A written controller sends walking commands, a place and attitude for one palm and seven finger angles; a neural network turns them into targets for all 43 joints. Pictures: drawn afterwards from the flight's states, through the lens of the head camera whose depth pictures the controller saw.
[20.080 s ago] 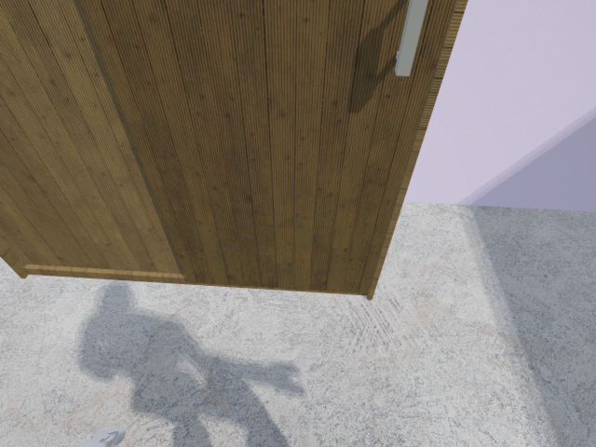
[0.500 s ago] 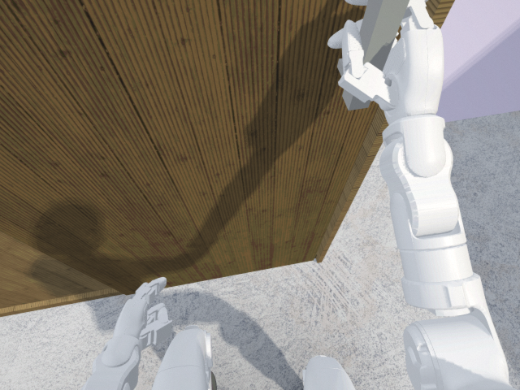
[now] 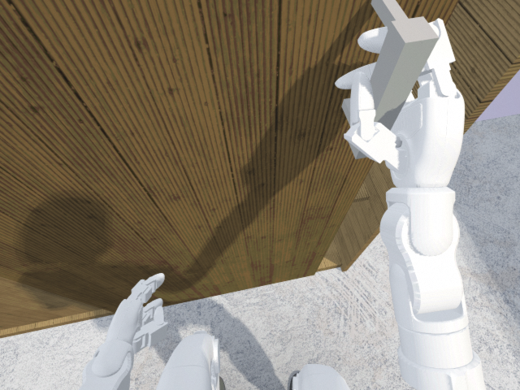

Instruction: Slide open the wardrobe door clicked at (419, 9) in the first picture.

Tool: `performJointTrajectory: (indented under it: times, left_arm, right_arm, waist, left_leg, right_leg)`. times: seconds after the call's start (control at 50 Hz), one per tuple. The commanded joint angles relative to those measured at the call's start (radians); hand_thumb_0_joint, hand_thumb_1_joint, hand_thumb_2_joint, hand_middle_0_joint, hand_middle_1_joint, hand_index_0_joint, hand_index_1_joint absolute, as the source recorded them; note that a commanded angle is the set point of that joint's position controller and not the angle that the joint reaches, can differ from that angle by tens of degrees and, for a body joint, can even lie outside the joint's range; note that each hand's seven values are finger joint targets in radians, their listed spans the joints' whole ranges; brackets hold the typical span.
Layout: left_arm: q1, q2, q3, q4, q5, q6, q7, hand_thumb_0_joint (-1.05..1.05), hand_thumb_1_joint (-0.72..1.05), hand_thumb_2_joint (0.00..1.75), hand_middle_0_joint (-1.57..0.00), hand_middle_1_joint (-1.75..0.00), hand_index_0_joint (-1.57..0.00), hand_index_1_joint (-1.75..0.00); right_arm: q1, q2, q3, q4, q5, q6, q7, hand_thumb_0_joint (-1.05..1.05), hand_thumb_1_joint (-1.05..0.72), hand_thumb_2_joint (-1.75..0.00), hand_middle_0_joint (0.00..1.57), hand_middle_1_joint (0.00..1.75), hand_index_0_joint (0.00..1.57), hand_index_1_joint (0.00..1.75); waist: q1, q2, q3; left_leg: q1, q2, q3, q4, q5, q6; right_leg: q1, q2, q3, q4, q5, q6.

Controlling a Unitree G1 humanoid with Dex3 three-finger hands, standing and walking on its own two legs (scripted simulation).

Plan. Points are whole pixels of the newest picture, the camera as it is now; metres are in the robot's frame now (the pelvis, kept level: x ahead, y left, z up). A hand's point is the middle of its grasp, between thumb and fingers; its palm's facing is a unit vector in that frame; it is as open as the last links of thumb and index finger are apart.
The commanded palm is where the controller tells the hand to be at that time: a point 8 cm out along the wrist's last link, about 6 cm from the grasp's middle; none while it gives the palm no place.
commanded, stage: step sideways, sliding the door along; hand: right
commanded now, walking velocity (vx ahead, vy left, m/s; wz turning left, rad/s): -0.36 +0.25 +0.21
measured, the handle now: (373, 83) +0.38 -0.13 +0.24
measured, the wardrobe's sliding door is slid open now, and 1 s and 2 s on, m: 0.11 0.36 0.53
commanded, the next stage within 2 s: none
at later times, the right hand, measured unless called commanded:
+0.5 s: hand (209, 154) +0.32 +0.03 +0.22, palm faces -0.07 +1.00 +0.01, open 6.2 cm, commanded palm +0.30 +0.02 +0.22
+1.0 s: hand (79, 175) +0.31 +0.14 +0.22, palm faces +0.04 +1.00 -0.01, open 6.0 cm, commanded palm +0.28 +0.15 +0.21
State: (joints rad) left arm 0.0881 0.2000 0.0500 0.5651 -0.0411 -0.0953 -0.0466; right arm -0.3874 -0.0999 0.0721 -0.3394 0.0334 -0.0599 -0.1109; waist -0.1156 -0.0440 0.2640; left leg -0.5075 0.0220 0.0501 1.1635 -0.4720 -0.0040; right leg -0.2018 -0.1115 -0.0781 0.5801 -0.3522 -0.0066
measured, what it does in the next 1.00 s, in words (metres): steps to the left: left foot, then right foot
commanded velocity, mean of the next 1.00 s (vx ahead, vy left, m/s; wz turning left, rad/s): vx -0.07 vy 0.29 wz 0.09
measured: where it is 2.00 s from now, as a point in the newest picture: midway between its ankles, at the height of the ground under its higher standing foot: outside the picture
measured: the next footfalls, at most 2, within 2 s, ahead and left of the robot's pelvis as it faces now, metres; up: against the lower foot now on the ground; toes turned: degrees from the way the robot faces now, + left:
left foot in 0.30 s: +0.11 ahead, +0.22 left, +0.00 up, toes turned +8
right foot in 0.50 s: +0.04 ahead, -0.02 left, +0.00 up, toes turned -3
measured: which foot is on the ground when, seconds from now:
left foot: up 0.00-0.28, down 0.30-0.50, up 0.52-0.86, down 0.88-1.00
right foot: down 0.00-0.32, up 0.34-0.48, down 0.50-0.88, up 0.90-1.00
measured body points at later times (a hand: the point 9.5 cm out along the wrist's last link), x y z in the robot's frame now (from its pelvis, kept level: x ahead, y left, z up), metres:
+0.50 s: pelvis -0.01 +0.09 -0.02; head +0.09 +0.10 +0.42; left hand +0.24 +0.30 -0.10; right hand +0.32 -0.03 +0.22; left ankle +0.07 +0.21 -0.74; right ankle +0.00 -0.02 -0.74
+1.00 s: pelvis -0.07 +0.22 -0.01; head +0.00 +0.24 +0.43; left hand +0.12 +0.45 -0.12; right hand +0.30 +0.08 +0.22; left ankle -0.09 +0.35 -0.74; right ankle -0.05 +0.08 -0.70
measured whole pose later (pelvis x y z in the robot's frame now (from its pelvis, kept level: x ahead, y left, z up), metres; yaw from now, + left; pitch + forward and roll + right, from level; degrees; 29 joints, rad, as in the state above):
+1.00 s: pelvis -0.07 +0.22 -0.01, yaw +5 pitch -2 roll +1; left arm 0.06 0.21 0.03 0.64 -0.05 -0.02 -0.01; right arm -0.45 -0.12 -0.02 -0.15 0.07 -0.05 -0.17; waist -0.07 -0.06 0.20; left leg -0.23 0.04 0.09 0.59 -0.32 0.00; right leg -0.42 -0.08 -0.01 0.96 -0.56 0.02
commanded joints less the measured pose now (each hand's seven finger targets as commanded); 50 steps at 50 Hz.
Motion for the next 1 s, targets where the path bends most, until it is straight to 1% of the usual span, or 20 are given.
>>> performJointTrajectory:
  times: [0.0,0.2,0.26,0.28,0.3,0.32,0.36,0.44,0.46,0.48,0.5,0.52,0.6,0.72,0.8,0.84,0.88,0.9,0.94,0.98]
  left_arm:
    - [-0.056,0.118,0.028,-0.186,0.009,-0.049,-0.006,0.00,0.90,0.90,-0.20,-0.30,-0.20,-0.30]
    - [-0.089,0.079,-0.009,-0.202,0.015,-0.071,0.012,0.00,0.90,0.90,-0.20,-0.30,-0.20,-0.30]
    - [-0.119,0.057,-0.021,-0.202,-0.005,-0.068,0.015,0.00,0.90,0.90,-0.20,-0.30,-0.20,-0.30]
    - [-0.129,0.035,-0.029,-0.203,-0.010,-0.063,0.024,0.00,0.90,0.90,-0.20,-0.30,-0.20,-0.30]
    - [-0.133,0.038,-0.030,-0.196,-0.001,-0.074,0.037,0.00,0.90,0.90,-0.20,-0.30,-0.20,-0.30]
    - [-0.121,0.035,-0.013,-0.193,0.005,-0.073,0.037,0.00,0.90,0.90,-0.20,-0.30,-0.20,-0.30]
    - [-0.124,0.029,-0.016,-0.160,0.006,-0.069,0.029,0.00,0.90,0.90,-0.20,-0.30,-0.20,-0.30]
    - [-0.128,0.040,-0.001,-0.146,0.016,-0.015,0.023,0.00,0.90,0.90,-0.20,-0.30,-0.20,-0.30]
    - [-0.117,0.070,0.021,-0.167,0.018,-0.007,0.021,0.00,0.90,0.90,-0.20,-0.30,-0.20,-0.30]
    - [-0.127,0.120,0.046,-0.200,0.019,-0.007,0.013,0.00,0.90,0.90,-0.20,-0.30,-0.20,-0.30]
    - [-0.114,0.120,0.041,-0.210,0.021,0.010,-0.007,0.00,0.90,0.90,-0.20,-0.30,-0.20,-0.30]
    - [-0.136,0.106,0.029,-0.207,0.033,0.014,-0.015,0.00,0.90,0.90,-0.20,-0.30,-0.20,-0.30]
    - [-0.116,0.131,0.044,-0.163,0.019,0.034,-0.005,0.00,0.90,0.90,-0.20,-0.30,-0.20,-0.30]
    - [-0.073,0.108,0.024,-0.165,0.009,0.025,0.007,0.00,0.90,0.90,-0.20,-0.30,-0.20,-0.30]
    - [-0.081,0.093,0.012,-0.164,-0.018,0.005,0.006,0.00,0.90,0.90,-0.20,-0.30,-0.20,-0.30]
    - [-0.101,0.064,-0.004,-0.165,-0.037,-0.001,0.010,0.00,0.90,0.90,-0.20,-0.30,-0.20,-0.30]
    - [-0.118,0.053,0.013,-0.156,-0.026,0.003,0.032,0.00,0.90,0.90,-0.20,-0.30,-0.20,-0.30]
    - [-0.138,0.079,0.026,-0.137,-0.016,-0.002,0.042,0.00,0.90,0.90,-0.20,-0.30,-0.20,-0.30]
    - [-0.126,0.046,-0.006,-0.103,-0.005,0.023,0.042,0.00,0.90,0.90,-0.20,-0.30,-0.20,-0.30]
    - [-0.123,0.048,-0.004,-0.100,0.002,0.059,0.040,0.00,0.90,0.90,-0.20,-0.30,-0.20,-0.30]
  right_arm:
    - [-0.434,0.074,0.240,-0.375,0.004,-0.142,0.086,0.00,-0.90,-0.90,0.45,1.40,0.45,1.40]
    - [-0.286,0.032,0.216,-0.402,0.013,-0.140,0.078,0.00,-0.90,-0.90,0.45,1.40,0.45,1.40]
    - [-0.248,0.010,0.196,-0.426,0.010,-0.148,0.076,0.00,-0.90,-0.90,0.45,1.40,0.45,1.40]
    - [-0.249,-0.023,0.188,-0.439,0.002,-0.153,0.074,0.00,-0.90,-0.90,0.45,1.40,0.45,1.40]
    - [-0.153,-0.040,0.159,-0.399,0.006,-0.135,0.058,0.00,-0.90,-0.90,0.45,1.40,0.45,1.40]
    - [-0.106,-0.040,0.163,-0.438,0.010,-0.134,0.055,0.00,-0.90,-0.90,0.45,1.40,0.45,1.40]
    - [-0.181,0.029,0.224,-0.570,0.017,-0.172,0.058,0.00,-0.90,-0.90,0.45,1.40,0.45,1.40]
    - [-0.232,0.024,0.232,-0.521,0.002,-0.215,0.064,0.00,-0.90,-0.90,0.45,1.40,0.45,1.40]
    - [-0.252,0.006,0.219,-0.501,0.008,-0.216,0.071,0.00,-0.90,-0.90,0.45,1.40,0.45,1.40]
    - [-0.266,0.026,0.223,-0.475,0.016,-0.207,0.084,0.00,-0.90,-0.90,0.45,1.40,0.45,1.40]
    - [-0.274,-0.009,0.183,-0.404,-0.003,-0.195,0.083,0.00,-0.90,-0.90,0.45,1.40,0.45,1.40]
    - [-0.346,0.012,0.184,-0.426,-0.005,-0.191,0.084,0.00,-0.90,-0.90,0.45,1.40,0.45,1.40]
    - [-0.360,-0.001,0.157,-0.330,0.000,-0.150,0.067,0.00,-0.90,-0.90,0.45,1.40,0.45,1.40]
    - [-0.362,0.010,0.157,-0.244,0.014,-0.140,0.071,0.00,-0.90,-0.90,0.45,1.40,0.45,1.40]
    - [-0.434,0.017,0.159,-0.216,0.020,-0.135,0.061,0.00,-0.90,-0.90,0.45,1.40,0.45,1.40]
    - [-0.495,0.016,0.176,-0.193,0.014,-0.128,0.053,0.00,-0.90,-0.90,0.45,1.40,0.45,1.40]
    - [-0.514,-0.074,0.114,-0.162,0.016,-0.117,0.030,0.00,-0.90,-0.90,0.45,1.40,0.45,1.40]
    - [-0.515,-0.069,0.114,-0.167,0.027,-0.110,0.024,0.00,-0.90,-0.90,0.45,1.40,0.45,1.40]
    - [-0.524,0.059,0.198,-0.214,0.032,-0.133,0.017,0.00,-0.90,-0.90,0.45,1.40,0.45,1.40]
    - [-0.563,0.058,0.201,-0.170,0.019,-0.152,0.020,0.00,-0.90,-0.90,0.45,1.40,0.45,1.40]
  waist:
    - [0.134,-0.155,-0.544]
    - [0.147,-0.246,-0.467]
    - [0.121,-0.032,-0.514]
    - [0.121,0.182,-0.509]
    - [0.107,0.238,-0.510]
    - [0.075,0.407,-0.548]
    - [0.124,0.367,-0.584]
    - [0.165,0.241,-0.666]
    - [0.168,0.170,-0.676]
    - [0.147,-0.098,-0.671]
    - [0.138,-0.140,-0.672]
    - [0.155,-0.127,-0.609]
    - [0.138,-0.121,-0.535]
    - [0.163,-0.273,-0.511]
    - [0.157,-0.270,-0.528]
    - [0.140,-0.093,-0.546]
    - [0.114,0.421,-0.547]
    - [0.096,0.500,-0.554]
    - [0.124,0.307,-0.527]
    - [0.152,0.246,-0.549]
  left_leg:
    - [-0.157,0.022,-0.006,-0.050,0.055,-0.021]
    - [0.111,-0.019,0.031,-0.497,0.256,-0.021]
    - [0.394,0.001,0.030,-0.687,0.625,-0.024]
    - [0.458,0.128,-0.071,-0.723,1.083,0.008]
    - [0.492,0.248,-0.203,-0.699,1.443,0.087]
    - [0.505,0.313,-0.355,-0.689,1.509,0.152]
    - [0.604,0.318,-0.313,-0.638,1.403,0.207]
    - [0.434,0.169,-0.081,-0.507,1.111,0.109]
    - [0.236,0.117,-0.047,-0.415,0.837,0.063]
    - [0.018,0.015,-0.019,-0.228,0.239,0.008]
    - [-0.038,0.014,-0.081,-0.051,-0.092,0.020]
    - [-0.061,0.005,-0.135,0.067,-0.077,0.009]
    - [-0.126,0.027,-0.079,-0.012,0.033,-0.021]
    - [0.117,-0.037,0.025,-0.370,0.044,-0.025]
    - [0.323,-0.066,0.060,-0.659,0.241,-0.021]
    - [0.437,0.023,0.006,-0.813,0.488,-0.002]
    - [0.564,0.269,-0.313,-0.771,0.980,0.154]
    - [0.570,0.303,-0.418,-0.757,0.985,0.219]
    - [0.636,0.244,-0.227,-0.640,1.048,0.223]
    - [0.554,0.172,-0.094,-0.552,0.976,0.171]
  right_leg:
    - [0.530,-0.283,0.071,-0.093,1.089,-0.097]
    - [0.407,-0.281,-0.027,-0.030,1.009,-0.053]
    - [0.213,-0.194,-0.010,0.194,0.701,-0.028]
    - [0.062,-0.075,-0.035,0.338,0.257,0.007]
    - [-0.101,0.040,-0.009,0.413,-0.232,0.037]
    - [-0.162,0.102,0.083,0.516,-0.410,0.040]
    - [-0.209,0.067,0.159,0.469,-0.361,0.029]
    - [0.152,0.019,-0.006,-0.091,0.188,0.038]
    - [0.335,-0.123,0.090,-0.142,0.498,-0.016]
    - [0.445,-0.385,0.324,-0.150,0.969,-0.144]
    - [0.419,-0.445,0.397,-0.156,1.008,-0.189]
    - [0.293,-0.469,0.441,-0.172,0.871,-0.206]
    - [0.369,-0.362,0.165,-0.127,0.837,-0.145]
    - [0.298,-0.300,0.064,-0.109,0.836,-0.086]
    - [0.205,-0.222,0.027,-0.004,0.587,-0.042]
    - [0.086,-0.117,0.020,0.153,0.353,-0.026]
    - [-0.267,0.087,0.023,0.475,-0.284,0.032]
    - [-0.298,0.095,0.089,0.600,-0.340,0.025]
    - [-0.315,0.063,0.070,0.435,-0.279,0.016]
    - [-0.120,0.083,-0.022,0.018,-0.028,0.021]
